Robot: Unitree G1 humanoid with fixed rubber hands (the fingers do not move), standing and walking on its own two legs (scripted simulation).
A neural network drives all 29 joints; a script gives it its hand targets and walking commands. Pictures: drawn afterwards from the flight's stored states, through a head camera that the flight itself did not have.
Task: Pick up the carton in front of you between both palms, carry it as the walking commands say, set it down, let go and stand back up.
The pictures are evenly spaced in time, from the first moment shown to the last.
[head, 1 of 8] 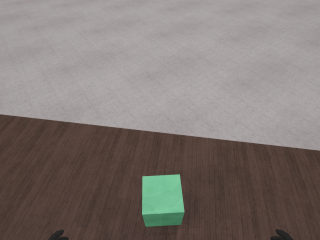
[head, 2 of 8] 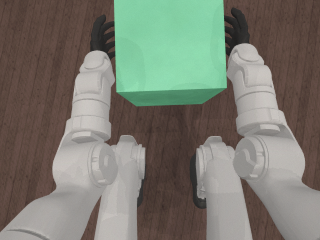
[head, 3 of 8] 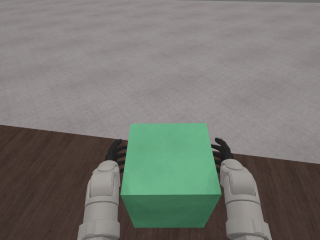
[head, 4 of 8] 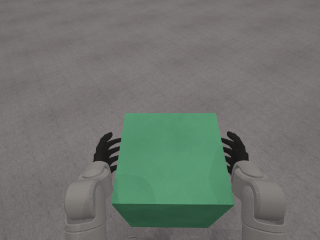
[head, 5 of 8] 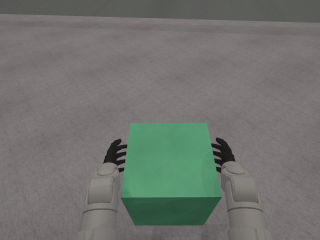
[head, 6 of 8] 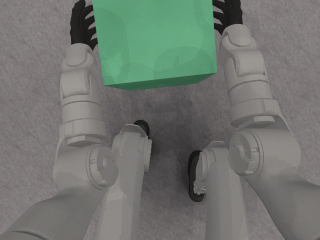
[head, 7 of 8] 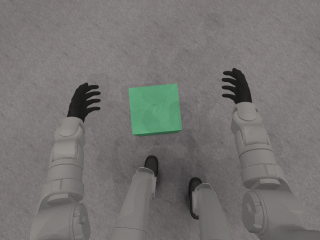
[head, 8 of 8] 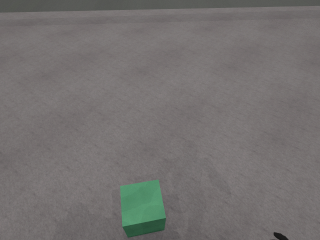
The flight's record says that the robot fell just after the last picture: no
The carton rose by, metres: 0.70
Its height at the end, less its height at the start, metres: -0.06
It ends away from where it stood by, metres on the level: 3.08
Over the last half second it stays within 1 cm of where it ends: yes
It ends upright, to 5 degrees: yes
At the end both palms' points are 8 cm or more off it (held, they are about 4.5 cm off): yes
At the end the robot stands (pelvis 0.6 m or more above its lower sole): yes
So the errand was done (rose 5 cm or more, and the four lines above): yes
